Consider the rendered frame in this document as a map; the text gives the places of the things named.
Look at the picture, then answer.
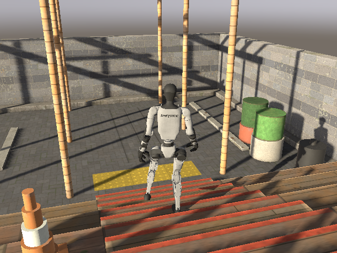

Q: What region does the robot left hand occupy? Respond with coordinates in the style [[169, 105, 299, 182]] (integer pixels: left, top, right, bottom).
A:
[[138, 150, 150, 163]]

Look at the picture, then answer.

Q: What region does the robot right hand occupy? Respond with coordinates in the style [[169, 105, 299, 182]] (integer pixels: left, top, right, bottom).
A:
[[186, 142, 198, 152]]

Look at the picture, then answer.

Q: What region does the robot right forearm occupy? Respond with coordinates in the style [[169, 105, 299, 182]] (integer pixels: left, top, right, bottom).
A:
[[189, 128, 197, 145]]

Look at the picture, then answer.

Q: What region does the robot right upper arm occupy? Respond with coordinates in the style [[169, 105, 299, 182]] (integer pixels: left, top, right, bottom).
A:
[[181, 107, 194, 135]]

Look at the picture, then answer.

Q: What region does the robot left forearm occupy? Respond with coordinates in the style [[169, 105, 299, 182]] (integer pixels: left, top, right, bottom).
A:
[[140, 128, 151, 152]]

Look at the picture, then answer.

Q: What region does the humanoid robot torso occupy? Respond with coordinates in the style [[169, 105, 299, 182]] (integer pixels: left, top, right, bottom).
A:
[[157, 104, 182, 158]]

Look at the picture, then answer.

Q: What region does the right robot foot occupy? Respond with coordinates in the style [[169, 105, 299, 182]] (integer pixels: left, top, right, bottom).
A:
[[172, 204, 181, 213]]

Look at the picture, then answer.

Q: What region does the robot left upper arm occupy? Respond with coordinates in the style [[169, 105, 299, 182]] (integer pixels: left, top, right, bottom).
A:
[[145, 106, 159, 136]]

